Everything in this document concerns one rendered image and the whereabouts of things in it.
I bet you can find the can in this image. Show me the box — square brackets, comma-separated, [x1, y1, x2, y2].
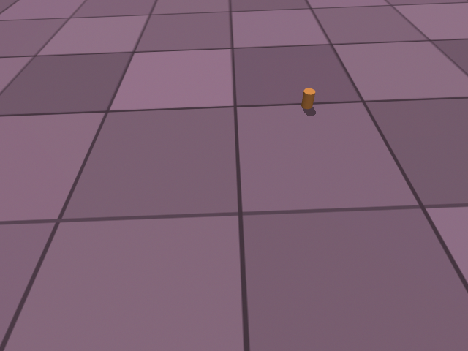
[301, 88, 315, 109]

